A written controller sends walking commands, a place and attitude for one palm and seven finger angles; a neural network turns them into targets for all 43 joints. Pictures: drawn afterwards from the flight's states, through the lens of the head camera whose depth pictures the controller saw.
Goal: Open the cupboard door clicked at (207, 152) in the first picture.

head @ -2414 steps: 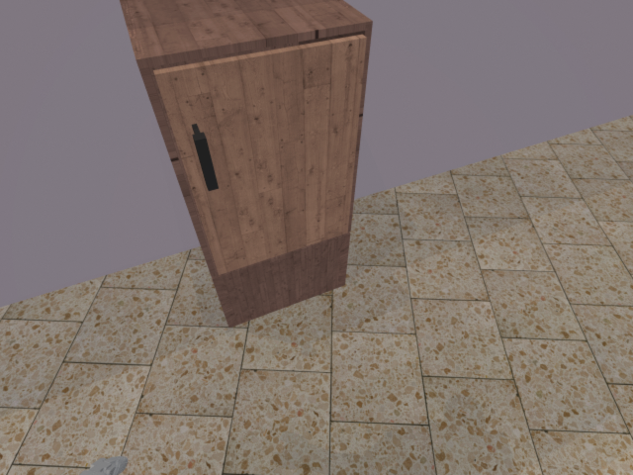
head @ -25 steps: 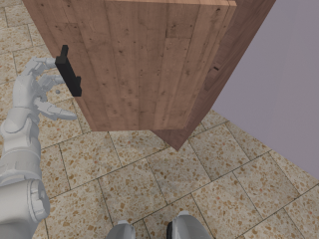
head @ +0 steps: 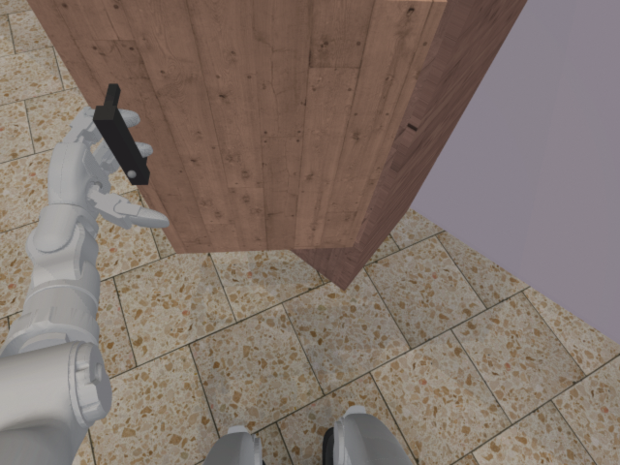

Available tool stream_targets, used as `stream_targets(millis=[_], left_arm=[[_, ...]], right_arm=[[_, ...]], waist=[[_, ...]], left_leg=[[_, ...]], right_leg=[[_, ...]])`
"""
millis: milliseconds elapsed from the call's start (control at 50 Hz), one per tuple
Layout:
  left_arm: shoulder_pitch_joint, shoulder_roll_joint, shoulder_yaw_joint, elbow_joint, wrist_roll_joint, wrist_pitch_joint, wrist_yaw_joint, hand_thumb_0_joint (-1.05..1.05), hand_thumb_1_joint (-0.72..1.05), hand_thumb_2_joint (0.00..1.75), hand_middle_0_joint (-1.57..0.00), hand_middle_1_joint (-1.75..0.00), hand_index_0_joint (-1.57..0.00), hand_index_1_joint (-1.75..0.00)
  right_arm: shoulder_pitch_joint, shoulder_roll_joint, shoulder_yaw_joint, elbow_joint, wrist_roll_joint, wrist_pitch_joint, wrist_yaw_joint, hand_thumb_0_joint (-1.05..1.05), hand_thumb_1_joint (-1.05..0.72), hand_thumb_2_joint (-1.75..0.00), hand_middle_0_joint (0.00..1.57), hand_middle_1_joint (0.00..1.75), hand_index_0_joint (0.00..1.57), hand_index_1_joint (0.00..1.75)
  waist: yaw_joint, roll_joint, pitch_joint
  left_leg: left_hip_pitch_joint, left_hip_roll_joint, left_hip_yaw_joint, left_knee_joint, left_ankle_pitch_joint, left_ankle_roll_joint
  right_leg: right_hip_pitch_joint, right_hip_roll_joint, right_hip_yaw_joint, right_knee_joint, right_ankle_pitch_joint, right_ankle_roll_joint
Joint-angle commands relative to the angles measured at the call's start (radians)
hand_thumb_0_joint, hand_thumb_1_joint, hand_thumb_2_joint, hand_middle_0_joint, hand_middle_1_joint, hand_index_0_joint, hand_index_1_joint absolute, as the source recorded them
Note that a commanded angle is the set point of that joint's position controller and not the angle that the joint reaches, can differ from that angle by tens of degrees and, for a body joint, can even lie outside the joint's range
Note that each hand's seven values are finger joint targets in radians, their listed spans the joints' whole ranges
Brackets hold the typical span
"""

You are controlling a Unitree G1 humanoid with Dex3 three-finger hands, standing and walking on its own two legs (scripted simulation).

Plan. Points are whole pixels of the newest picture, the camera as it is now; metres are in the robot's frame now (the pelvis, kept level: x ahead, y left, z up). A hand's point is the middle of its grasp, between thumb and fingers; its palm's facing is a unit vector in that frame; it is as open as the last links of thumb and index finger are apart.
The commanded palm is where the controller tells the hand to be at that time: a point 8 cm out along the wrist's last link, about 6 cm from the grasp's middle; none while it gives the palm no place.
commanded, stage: slide the fingers in behind the handle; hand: left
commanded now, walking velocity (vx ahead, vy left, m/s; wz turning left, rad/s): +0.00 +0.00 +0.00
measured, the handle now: (127, 137) +0.53 +0.22 +0.06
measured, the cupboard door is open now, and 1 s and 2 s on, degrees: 42 43 58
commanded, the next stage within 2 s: close the thumb around the handle in 0.60 s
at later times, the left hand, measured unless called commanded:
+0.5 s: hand (141, 173) +0.47 +0.19 +0.05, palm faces +0.01 -1.00 -0.02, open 14.0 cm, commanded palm +0.44 +0.24 +0.06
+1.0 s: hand (138, 177) +0.46 +0.20 +0.06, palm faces +0.01 -1.00 -0.02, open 11.4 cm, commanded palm +0.44 +0.24 +0.06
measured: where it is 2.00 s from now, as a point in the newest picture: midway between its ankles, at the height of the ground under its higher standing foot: outside the picture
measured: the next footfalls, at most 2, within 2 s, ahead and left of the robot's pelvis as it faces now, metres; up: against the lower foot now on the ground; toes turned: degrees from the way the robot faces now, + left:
none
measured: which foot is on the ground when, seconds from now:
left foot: down 0.00-1.00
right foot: down 0.00-1.00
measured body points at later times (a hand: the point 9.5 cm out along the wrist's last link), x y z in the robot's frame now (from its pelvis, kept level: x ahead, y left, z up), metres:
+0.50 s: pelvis +0.00 +0.00 +0.00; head +0.12 +0.01 +0.43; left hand +0.46 +0.25 +0.06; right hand +0.04 -0.27 -0.12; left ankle -0.02 +0.09 -0.67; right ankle +0.03 -0.11 -0.67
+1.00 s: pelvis +0.00 +0.00 +0.00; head +0.11 +0.02 +0.43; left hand +0.46 +0.25 +0.06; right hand +0.04 -0.26 -0.12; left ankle -0.02 +0.09 -0.67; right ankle +0.03 -0.11 -0.67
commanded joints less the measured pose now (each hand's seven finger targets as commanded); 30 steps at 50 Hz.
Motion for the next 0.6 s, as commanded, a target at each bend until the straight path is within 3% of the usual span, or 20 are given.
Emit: stream_targets(millis=[0, 60, 80, 120, 180, 240, 280, 300, 360, 400, 420, 500, 580], left_arm=[[-0.389, 0.228, 0.018, -0.212, -0.012, -0.071, 0.022, 0.00, -0.50, 0.30, -0.30, -1.20, -0.30, -1.20], [-0.381, 0.244, 0.036, -0.185, -0.001, -0.069, 0.035, 0.00, -0.50, 0.30, -0.30, -1.20, -0.30, -1.20], [-0.395, 0.230, 0.019, -0.182, 0.004, -0.069, 0.038, 0.00, -0.50, 0.30, -0.30, -1.20, -0.30, -1.20], [-0.431, 0.229, 0.015, -0.220, 0.008, -0.083, 0.044, 0.00, -0.50, 0.30, -0.30, -1.20, -0.30, -1.20], [-0.430, 0.193, -0.009, -0.223, 0.006, -0.092, 0.049, 0.00, -0.50, 0.30, -0.30, -1.20, -0.30, -1.20], [-0.390, 0.198, 0.000, -0.224, 0.001, -0.094, 0.046, 0.00, -0.50, 0.30, -0.30, -1.20, -0.30, -1.20], [-0.421, 0.162, -0.034, -0.240, 0.002, -0.093, 0.046, 0.00, -0.50, 0.30, -0.30, -1.20, -0.30, -1.20], [-0.413, 0.168, -0.026, -0.240, 0.000, -0.093, 0.046, 0.00, -0.50, 0.30, -0.30, -1.20, -0.30, -1.20], [-0.415, 0.193, -0.004, -0.198, 0.000, -0.089, 0.049, 0.00, -0.50, 0.30, -0.30, -1.20, -0.30, -1.20], [-0.423, 0.219, 0.013, -0.190, 0.003, -0.091, 0.048, 0.00, -0.50, 0.30, -0.30, -1.20, -0.30, -1.20], [-0.442, 0.202, -0.005, -0.197, 0.006, -0.092, 0.045, 0.00, -0.50, 0.30, -0.30, -1.20, -0.30, -1.20], [-0.382, 0.222, 0.024, -0.229, -0.002, -0.098, 0.039, 0.00, -0.50, 0.30, -0.30, -1.20, -0.30, -1.20], [-0.339, 0.177, 0.000, -0.214, -0.015, -0.080, 0.035, 0.00, -0.50, 0.30, -0.30, -1.20, -0.30, -1.20]], right_arm=[[0.131, -0.159, -0.057, -0.071, 0.001, -0.028, -0.011, 0.00, -0.90, -0.90, 0.20, 0.30, 0.20, 0.30], [0.133, -0.159, -0.057, -0.066, 0.001, -0.028, -0.009, 0.00, -0.90, -0.90, 0.20, 0.30, 0.20, 0.30], [0.128, -0.156, -0.055, -0.068, 0.002, -0.029, -0.010, 0.00, -0.90, -0.90, 0.20, 0.30, 0.20, 0.30], [0.132, -0.153, -0.056, -0.064, -0.002, -0.033, -0.007, 0.00, -0.90, -0.90, 0.20, 0.30, 0.20, 0.30], [0.131, -0.150, -0.059, -0.059, -0.003, -0.037, -0.004, 0.00, -0.90, -0.90, 0.20, 0.30, 0.20, 0.30], [0.132, -0.154, -0.061, -0.060, 0.000, -0.038, -0.004, 0.00, -0.90, -0.90, 0.20, 0.30, 0.20, 0.30], [0.127, -0.149, -0.061, -0.057, 0.000, -0.039, -0.004, 0.00, -0.90, -0.90, 0.20, 0.30, 0.20, 0.30], [0.131, -0.151, -0.061, -0.060, -0.001, -0.040, -0.003, 0.00, -0.90, -0.90, 0.20, 0.30, 0.20, 0.30], [0.131, -0.155, -0.060, -0.047, 0.000, -0.039, -0.006, 0.00, -0.90, -0.90, 0.20, 0.30, 0.20, 0.30], [0.130, -0.157, -0.056, -0.053, -0.001, -0.041, -0.010, 0.00, -0.90, -0.90, 0.20, 0.30, 0.20, 0.30], [0.125, -0.153, -0.055, -0.051, 0.000, -0.041, -0.010, 0.00, -0.90, -0.90, 0.20, 0.30, 0.20, 0.30], [0.134, -0.155, -0.061, -0.060, -0.003, -0.042, -0.008, 0.00, -0.90, -0.90, 0.20, 0.30, 0.20, 0.30], [0.124, -0.150, -0.060, -0.064, 0.002, -0.038, -0.002, 0.00, -0.90, -0.90, 0.20, 0.30, 0.20, 0.30]], waist=[[-0.005, 0.074, -0.433], [-0.002, 0.030, -0.418], [-0.007, 0.049, -0.405], [-0.004, 0.093, -0.452], [-0.012, 0.080, -0.467], [-0.001, 0.072, -0.476], [-0.015, 0.080, -0.465], [-0.008, 0.102, -0.465], [-0.014, 0.040, -0.429], [-0.008, 0.038, -0.418], [-0.015, 0.060, -0.431], [0.012, 0.094, -0.503], [0.006, 0.053, -0.448]], left_leg=[[0.192, -0.022, -0.066, -0.123, 0.429, -0.012], [0.142, -0.024, -0.058, -0.123, 0.376, -0.008], [0.143, -0.026, -0.058, -0.127, 0.372, -0.008], [0.187, -0.024, -0.063, -0.119, 0.413, -0.012], [0.207, -0.023, -0.063, -0.112, 0.430, -0.014], [0.223, -0.020, -0.067, -0.115, 0.465, -0.017], [0.226, -0.020, -0.065, -0.115, 0.460, -0.015], [0.236, -0.021, -0.068, -0.112, 0.479, -0.017], [0.189, -0.022, -0.064, -0.116, 0.416, -0.013], [0.157, -0.027, -0.065, -0.119, 0.395, -0.008], [0.167, -0.028, -0.060, -0.117, 0.397, -0.009], [0.226, -0.025, -0.066, -0.107, 0.505, -0.016], [0.196, -0.024, -0.055, -0.122, 0.471, -0.015]], right_leg=[[0.315, 0.037, 0.065, -0.067, 0.326, -0.006], [0.335, 0.033, 0.075, -0.072, 0.308, 0.000], [0.327, 0.033, 0.075, -0.072, 0.305, -0.002], [0.320, 0.033, 0.074, -0.061, 0.326, -0.004], [0.314, 0.033, 0.071, -0.060, 0.334, -0.003], [0.318, 0.035, 0.067, -0.057, 0.353, -0.004], [0.311, 0.035, 0.069, -0.063, 0.355, -0.002], [0.300, 0.036, 0.066, -0.056, 0.357, -0.007], [0.309, 0.035, 0.070, -0.068, 0.329, -0.001], [0.331, 0.034, 0.073, -0.064, 0.328, -0.006], [0.327, 0.032, 0.078, -0.064, 0.332, -0.003], [0.344, 0.033, 0.071, -0.047, 0.392, -0.010], [0.349, 0.033, 0.069, -0.066, 0.382, -0.003]])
